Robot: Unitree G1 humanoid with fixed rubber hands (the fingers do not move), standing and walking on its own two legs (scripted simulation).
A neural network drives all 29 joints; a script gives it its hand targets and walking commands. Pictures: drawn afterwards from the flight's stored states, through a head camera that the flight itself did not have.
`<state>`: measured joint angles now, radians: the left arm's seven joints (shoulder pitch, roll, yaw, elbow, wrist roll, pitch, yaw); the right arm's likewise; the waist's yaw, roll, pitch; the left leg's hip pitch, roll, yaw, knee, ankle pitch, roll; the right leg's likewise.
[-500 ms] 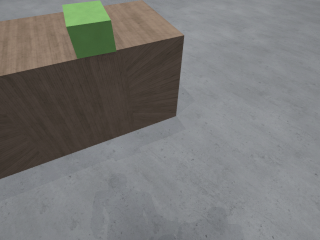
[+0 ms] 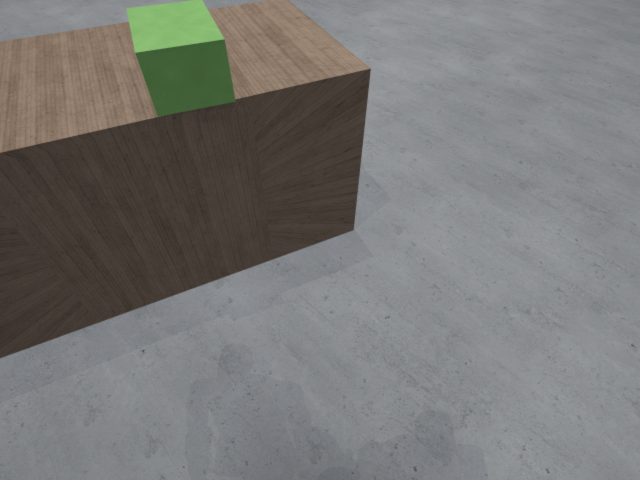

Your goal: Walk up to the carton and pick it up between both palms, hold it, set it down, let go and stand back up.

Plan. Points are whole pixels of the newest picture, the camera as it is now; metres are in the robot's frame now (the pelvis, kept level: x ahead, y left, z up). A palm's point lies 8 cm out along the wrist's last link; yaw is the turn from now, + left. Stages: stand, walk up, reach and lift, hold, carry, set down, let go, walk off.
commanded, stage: stand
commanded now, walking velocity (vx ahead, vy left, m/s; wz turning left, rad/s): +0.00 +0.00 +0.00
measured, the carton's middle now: (180, 54) +1.09 +0.42 +0.02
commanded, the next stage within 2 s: none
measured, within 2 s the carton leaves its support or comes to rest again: neither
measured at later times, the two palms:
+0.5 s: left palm out of the picture -0.03 +0.21 -0.15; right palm out of the picture -0.03 -0.19 -0.15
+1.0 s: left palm out of the picture -0.04 +0.19 -0.15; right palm out of the picture -0.04 -0.19 -0.15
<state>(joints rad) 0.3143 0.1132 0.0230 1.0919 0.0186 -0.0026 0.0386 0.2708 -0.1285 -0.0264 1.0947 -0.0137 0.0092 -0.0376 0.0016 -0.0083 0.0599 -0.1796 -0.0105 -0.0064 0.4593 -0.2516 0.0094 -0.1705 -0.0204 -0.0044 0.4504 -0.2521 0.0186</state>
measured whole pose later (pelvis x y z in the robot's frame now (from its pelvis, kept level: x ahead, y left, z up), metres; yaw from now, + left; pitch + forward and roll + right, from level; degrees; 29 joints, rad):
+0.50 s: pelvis -0.01 +0.01 +0.00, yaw +0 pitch -2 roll +0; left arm 0.30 0.10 0.02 1.16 0.02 0.00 0.05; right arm 0.29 -0.10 -0.01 1.15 -0.01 0.00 -0.04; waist 0.00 -0.02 0.06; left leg -0.16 -0.03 0.01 0.43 -0.23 0.02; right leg -0.17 -0.04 0.01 0.45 -0.24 0.03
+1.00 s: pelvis +0.00 +0.00 +0.00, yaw +0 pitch -1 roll +0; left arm 0.34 0.08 0.01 1.17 0.01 -0.01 0.04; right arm 0.33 -0.09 0.00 1.16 -0.01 0.00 -0.04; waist 0.00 -0.01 0.03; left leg -0.17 -0.02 0.00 0.43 -0.24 0.01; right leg -0.18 -0.03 0.01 0.45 -0.25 0.02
